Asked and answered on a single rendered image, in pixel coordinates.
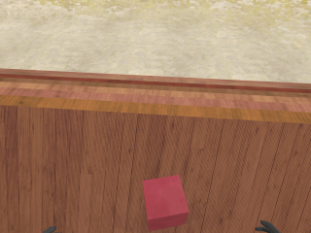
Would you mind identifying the carton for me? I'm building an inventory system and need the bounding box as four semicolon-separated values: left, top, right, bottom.
142;175;190;231

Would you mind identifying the right robot hand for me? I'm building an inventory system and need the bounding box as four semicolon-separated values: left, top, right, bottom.
255;220;281;233

